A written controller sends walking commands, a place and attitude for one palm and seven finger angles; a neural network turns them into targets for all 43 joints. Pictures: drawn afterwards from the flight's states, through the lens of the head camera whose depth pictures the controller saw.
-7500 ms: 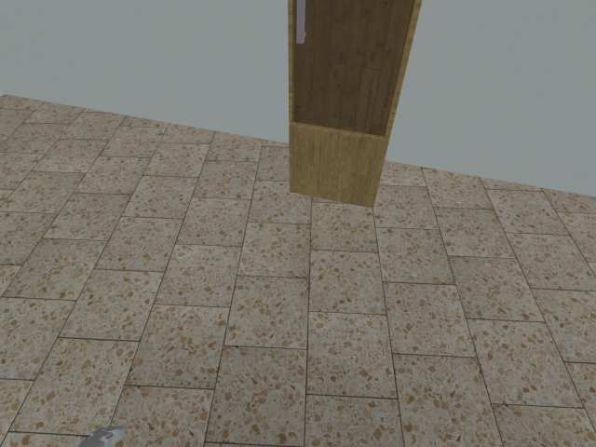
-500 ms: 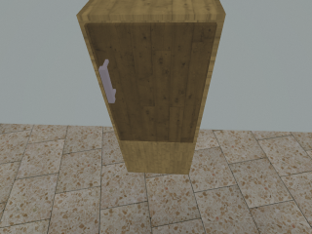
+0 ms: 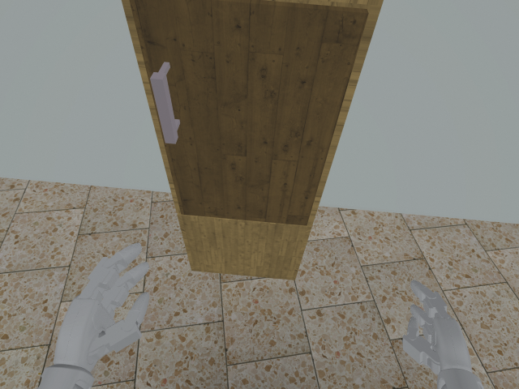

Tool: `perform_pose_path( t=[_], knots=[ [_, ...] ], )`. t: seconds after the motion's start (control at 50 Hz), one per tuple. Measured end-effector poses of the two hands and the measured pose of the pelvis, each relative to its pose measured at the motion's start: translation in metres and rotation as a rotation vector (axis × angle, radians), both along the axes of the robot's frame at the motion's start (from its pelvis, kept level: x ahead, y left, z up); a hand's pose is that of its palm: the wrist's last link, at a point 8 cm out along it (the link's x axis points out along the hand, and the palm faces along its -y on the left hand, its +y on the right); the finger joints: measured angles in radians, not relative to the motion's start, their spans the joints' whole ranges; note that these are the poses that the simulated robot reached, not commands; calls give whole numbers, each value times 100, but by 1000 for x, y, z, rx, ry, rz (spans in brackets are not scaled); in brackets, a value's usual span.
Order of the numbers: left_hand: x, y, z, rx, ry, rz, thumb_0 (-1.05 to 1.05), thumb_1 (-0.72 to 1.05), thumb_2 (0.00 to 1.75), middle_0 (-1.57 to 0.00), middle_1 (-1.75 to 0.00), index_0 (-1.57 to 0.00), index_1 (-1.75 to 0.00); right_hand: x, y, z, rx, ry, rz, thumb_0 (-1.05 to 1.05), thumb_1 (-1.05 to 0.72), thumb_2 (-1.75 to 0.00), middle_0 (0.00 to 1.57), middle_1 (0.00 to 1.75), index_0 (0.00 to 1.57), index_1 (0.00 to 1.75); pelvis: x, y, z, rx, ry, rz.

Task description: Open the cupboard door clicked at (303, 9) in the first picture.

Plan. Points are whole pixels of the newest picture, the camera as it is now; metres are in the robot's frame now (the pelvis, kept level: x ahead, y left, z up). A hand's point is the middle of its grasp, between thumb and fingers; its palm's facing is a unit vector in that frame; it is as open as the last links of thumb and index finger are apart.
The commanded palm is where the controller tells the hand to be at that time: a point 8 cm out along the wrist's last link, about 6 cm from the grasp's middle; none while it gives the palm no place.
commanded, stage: raise the hand with hooked fingers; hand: left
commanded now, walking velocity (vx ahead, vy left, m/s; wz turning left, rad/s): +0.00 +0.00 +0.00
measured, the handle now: (168, 104) +0.60 +0.21 +0.11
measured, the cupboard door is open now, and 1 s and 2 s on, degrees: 0 0 0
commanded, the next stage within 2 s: move the hooked fingers beside the handle in 1.74 s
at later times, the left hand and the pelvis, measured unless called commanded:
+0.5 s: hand (80, 301) +0.22 +0.25 +0.05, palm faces +0.00 -1.00 -0.03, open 11.2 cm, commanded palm +0.19 +0.30 +0.06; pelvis -0.02 +0.02 -0.01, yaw +0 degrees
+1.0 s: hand (45, 260) +0.26 +0.29 +0.09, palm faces +0.01 -1.00 -0.05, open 13.7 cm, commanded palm +0.23 +0.34 +0.11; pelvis +0.00 +0.03 +0.01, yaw +2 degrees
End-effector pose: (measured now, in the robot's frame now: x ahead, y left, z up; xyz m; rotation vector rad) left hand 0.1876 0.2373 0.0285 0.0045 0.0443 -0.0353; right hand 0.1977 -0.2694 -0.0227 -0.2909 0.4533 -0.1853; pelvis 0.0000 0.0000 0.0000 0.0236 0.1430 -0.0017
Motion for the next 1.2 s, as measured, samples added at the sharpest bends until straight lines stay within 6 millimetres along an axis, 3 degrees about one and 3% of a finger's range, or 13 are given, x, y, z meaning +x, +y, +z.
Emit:
perform_pose_path(
  t=[0.08, 0.16, 0.26, 0.32, 0.38, 0.46, 0.54, 0.62, 0.72, 0.86, 0.94, 1.06, 1.2],
  knots=[
    [-48, 21, -34, -13, 118, 53, 1, 59, 77, -22, -50, -23, -50, 28, 7, 6, -46, -53, 77, 1, -90, -90, 20, 30, 20, 30, -5, -3, -15, -14, 23, 19],
    [-68, 45, -25, 22, 37, 164, 2, 49, 73, -23, -56, -24, -56, 34, 29, -15, -49, -29, 150, 1, -90, -90, 20, 30, 19, 30, -11, -1, -28, -46, 36, 48],
    [-32, 44, 4, 55, -154, 52, 2, 38, 68, -23, -63, -24, -63, 9, 62, -59, 29, 78, 185, 1, -90, -90, 20, 30, 20, 30, -22, 4, -38, -77, 38, 64],
    [2, 36, 6, 65, -98, -95, 1, 31, 65, -23, -68, -24, -68, -21, 76, -77, 95, 156, 147, 1, -90, -90, 21, 30, 20, 30, -27, 9, -36, -77, 38, 54],
    [23, 39, 5, 46, 31, -146, 1, 24, 62, -24, -72, -25, -72, -55, 81, -82, 148, 223, 72, 1, -90, -90, 21, 30, 20, 30, -26, 14, -27, -65, 37, 32],
    [22, 57, 18, 13, 68, -36, 1, 15, 58, -25, -78, -26, -78, -89, 75, -76, 160, 275, -16, 1, -90, -90, 21, 30, 20, 31, -21, 21, -15, -51, 31, 9],
    [9, 77, 36, 51, -4, 78, 1, 6, 54, -26, -84, -26, -84, -104, 62, -68, 111, 303, -32, 1, -89, -90, 21, 30, 20, 30, -18, 27, -9, -50, 24, 12],
    [5, 82, 34, 75, -18, 67, 1, -4, 50, -26, -90, -27, -90, -99, 50, -62, 48, 297, -12, 1, -90, -90, 21, 30, 20, 30, -20, 32, -9, -56, 16, 27],
    [19, 79, 29, 58, 5, -15, 0, -16, 45, -27, -98, -28, -98, -76, 45, -46, 3, 222, -9, 1, -90, -90, 21, 30, 20, 30, -20, 35, -6, -60, -5, 30],
    [39, 98, 65, 58, -89, 36, 0, -32, 38, -29, -108, -29, -108, -41, 63, -21, 29, 104, 32, 1, -90, -90, 20, 30, 20, 30, -11, 34, 4, -62, -37, 28],
    [46, 108, 72, 53, -51, 56, 0, -40, 34, -29, -114, -30, -113, -27, 74, -19, 58, 95, 70, 1, -90, -90, 21, 30, 20, 30, -6, 33, 8, -60, -44, 33],
    [55, 112, 71, 42, 20, 39, 0, -47, 32, -29, -118, -30, -118, -22, 79, -24, 71, 138, 95, 1, -90, -90, 21, 30, 20, 30, -1, 31, 13, -57, -46, 33],
    [75, 119, 94, 48, -62, 51, -1, -49, 31, -30, -119, -30, -119, -32, 67, -29, 55, 204, 69, 1, -90, -90, 21, 30, 20, 30, 4, 25, 17, -54, -52, 32]
  ],
)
